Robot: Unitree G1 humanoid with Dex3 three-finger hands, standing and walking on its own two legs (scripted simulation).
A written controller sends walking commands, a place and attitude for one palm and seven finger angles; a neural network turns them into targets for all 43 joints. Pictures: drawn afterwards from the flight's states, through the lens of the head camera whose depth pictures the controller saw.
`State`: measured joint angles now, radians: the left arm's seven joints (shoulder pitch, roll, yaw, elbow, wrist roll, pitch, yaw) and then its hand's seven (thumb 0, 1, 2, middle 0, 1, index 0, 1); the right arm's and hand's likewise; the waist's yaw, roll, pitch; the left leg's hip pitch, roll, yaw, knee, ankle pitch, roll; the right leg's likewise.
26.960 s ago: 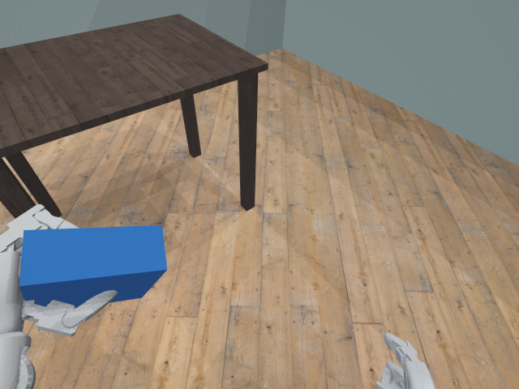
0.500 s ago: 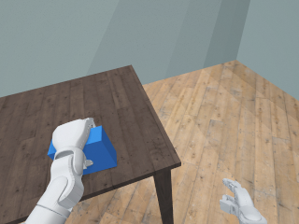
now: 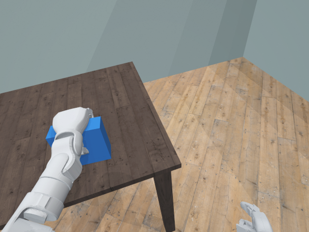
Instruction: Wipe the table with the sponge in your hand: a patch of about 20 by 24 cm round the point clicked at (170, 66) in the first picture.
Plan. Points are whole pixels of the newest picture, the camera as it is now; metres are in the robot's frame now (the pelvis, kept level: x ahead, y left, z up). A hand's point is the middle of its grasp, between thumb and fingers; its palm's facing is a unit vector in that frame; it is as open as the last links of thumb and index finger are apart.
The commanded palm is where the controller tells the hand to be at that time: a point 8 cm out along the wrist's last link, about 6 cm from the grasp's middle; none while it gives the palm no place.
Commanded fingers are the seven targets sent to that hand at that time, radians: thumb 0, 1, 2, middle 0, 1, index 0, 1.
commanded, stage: wipe forward along the middle lane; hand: left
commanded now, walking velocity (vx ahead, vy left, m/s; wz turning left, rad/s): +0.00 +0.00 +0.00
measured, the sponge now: (84, 148) +0.33 +0.25 +0.04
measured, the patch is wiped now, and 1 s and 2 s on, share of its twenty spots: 0.95 0.95 1.00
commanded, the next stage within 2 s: slide back across to the first lane in 0.80 s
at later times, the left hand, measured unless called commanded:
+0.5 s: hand (79, 121) +0.39 +0.27 +0.09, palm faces -0.09 +0.00 -1.00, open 9.6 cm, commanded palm +0.38 +0.29 +0.12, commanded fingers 0.00 0.10 1.30 -1.20 -1.60 -1.20 -1.60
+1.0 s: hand (75, 111) +0.43 +0.31 +0.09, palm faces -0.12 +0.00 -0.99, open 9.6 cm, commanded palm +0.41 +0.32 +0.13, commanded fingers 0.00 0.10 1.30 -1.20 -1.60 -1.20 -1.60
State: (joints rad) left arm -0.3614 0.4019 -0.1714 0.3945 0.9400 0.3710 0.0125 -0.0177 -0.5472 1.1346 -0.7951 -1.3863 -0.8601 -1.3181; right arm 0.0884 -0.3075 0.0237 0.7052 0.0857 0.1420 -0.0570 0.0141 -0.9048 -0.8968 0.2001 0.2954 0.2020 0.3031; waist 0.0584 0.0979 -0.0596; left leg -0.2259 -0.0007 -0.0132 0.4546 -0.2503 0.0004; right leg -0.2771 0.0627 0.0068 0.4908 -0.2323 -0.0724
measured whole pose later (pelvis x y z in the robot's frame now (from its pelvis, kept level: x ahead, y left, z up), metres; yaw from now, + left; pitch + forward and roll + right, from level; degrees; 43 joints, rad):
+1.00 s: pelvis +0.00 -0.01 -0.01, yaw -1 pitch +10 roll +0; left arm -0.75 0.62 0.02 1.01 1.00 0.07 0.08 0.02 -0.58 1.16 -0.81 -1.37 -0.86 -1.37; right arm 0.23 -0.32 0.00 0.73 0.09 0.16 -0.05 0.01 -0.91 -0.90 0.20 0.30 0.20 0.30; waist -0.05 0.07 -0.09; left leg -0.45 0.02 -0.02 0.55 -0.28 0.02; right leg -0.48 0.09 0.00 0.52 -0.22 -0.08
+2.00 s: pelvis +0.05 +0.07 +0.00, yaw +1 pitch +6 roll -2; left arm -0.33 0.56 -0.03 0.35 0.93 0.24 0.03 -0.01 -0.46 1.08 -0.73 -1.40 -0.78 -1.43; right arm 0.12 -0.29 0.01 0.67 0.08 0.18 0.00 0.01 -0.90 -0.90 0.20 0.30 0.20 0.30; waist 0.05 0.08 -0.06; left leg -0.24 -0.07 -0.03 0.42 -0.28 0.07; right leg -0.24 0.00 0.01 0.37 -0.23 0.00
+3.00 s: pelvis +0.04 +0.04 +0.00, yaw -1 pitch +2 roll -1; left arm 0.12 0.52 0.00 -0.10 0.88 0.35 0.07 0.02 -0.44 1.06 -0.71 -1.43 -0.76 -1.45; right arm 0.07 -0.30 0.01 0.65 0.07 0.14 -0.01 0.01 -0.91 -0.90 0.20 0.30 0.20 0.30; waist 0.07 0.12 -0.04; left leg -0.18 -0.03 -0.01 0.45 -0.31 0.03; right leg -0.21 0.04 0.03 0.44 -0.27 -0.02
